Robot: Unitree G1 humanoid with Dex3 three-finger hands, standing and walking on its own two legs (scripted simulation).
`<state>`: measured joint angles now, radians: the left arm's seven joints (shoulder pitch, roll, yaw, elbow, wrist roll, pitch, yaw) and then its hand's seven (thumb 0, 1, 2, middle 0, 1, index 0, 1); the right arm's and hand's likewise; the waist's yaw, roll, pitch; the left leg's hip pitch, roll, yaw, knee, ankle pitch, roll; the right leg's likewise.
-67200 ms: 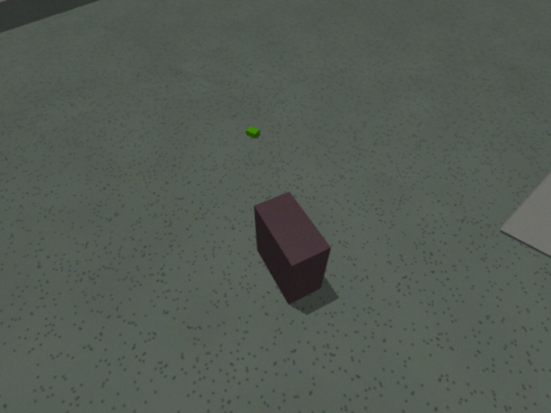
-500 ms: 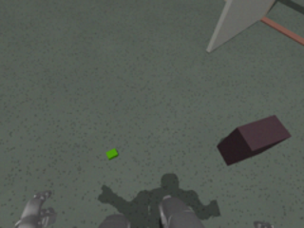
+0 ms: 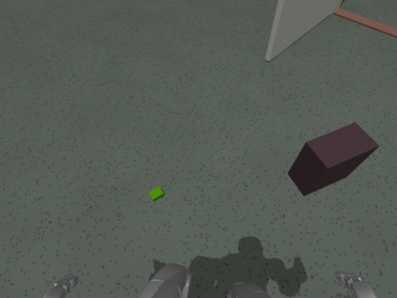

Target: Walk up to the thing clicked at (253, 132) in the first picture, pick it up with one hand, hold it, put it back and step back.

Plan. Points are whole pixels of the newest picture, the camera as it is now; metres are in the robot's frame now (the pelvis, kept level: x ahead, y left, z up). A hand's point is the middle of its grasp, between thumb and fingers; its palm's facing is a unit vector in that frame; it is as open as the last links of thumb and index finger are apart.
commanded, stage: step back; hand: left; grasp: from above
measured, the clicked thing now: (156, 194) +0.61 +0.27 -0.75
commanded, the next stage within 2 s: none
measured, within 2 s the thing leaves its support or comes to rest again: neither
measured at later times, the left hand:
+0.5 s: hand out of the picture -0.07 +0.26 -0.16, palm faces +0.00 -0.92 -0.39, open 7.4 cm
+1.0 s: hand out of the picture -0.22 +0.23 -0.15, palm faces +0.07 -0.91 -0.41, open 7.4 cm
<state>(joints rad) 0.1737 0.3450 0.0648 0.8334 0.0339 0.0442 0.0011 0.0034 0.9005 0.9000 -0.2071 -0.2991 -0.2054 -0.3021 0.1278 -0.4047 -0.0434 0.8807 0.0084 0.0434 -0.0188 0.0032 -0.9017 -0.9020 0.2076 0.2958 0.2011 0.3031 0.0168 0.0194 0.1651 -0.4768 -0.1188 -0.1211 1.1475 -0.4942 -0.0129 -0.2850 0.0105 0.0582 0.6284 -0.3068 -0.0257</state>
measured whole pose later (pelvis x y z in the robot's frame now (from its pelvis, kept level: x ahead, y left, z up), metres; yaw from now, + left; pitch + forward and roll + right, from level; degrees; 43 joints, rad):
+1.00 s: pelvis -0.33 -0.05 -0.01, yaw +5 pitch -3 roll +1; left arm 0.10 0.40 0.06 0.80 0.02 0.07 0.03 0.00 0.90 0.90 -0.21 -0.30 -0.20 -0.30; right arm 0.18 -0.37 -0.04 0.88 -0.04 0.04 0.01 0.00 -0.90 -0.90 0.21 0.30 0.20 0.30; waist 0.00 -0.03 0.19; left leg -0.29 -0.03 -0.03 0.66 -0.32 0.02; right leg -0.49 0.05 0.09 1.05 -0.53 -0.01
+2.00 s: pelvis -0.45 -0.08 +0.00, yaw +6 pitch -3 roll +0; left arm 0.22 0.35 0.04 0.96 0.03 -0.06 -0.01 0.00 0.90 0.90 -0.21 -0.30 -0.21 -0.30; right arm 0.19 -0.40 -0.06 0.98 -0.03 -0.01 0.01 0.00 -0.90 -0.90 0.21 0.30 0.20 0.30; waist 0.03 0.03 0.09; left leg -0.38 0.02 -0.04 0.82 -0.45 0.01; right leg -0.24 -0.01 -0.03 0.59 -0.31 -0.02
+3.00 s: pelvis -0.41 -0.05 +0.02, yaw +5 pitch -2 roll +0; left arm 0.08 0.35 0.00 1.14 0.01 -0.02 -0.01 0.00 0.90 0.90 -0.20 -0.30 -0.20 -0.30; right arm 0.08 -0.35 -0.01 1.16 -0.01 -0.02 0.02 0.00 -0.90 -0.90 0.21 0.30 0.20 0.30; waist -0.01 0.00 0.06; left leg -0.16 0.03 0.04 0.34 -0.15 -0.02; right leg -0.08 -0.02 0.01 0.33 -0.22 0.03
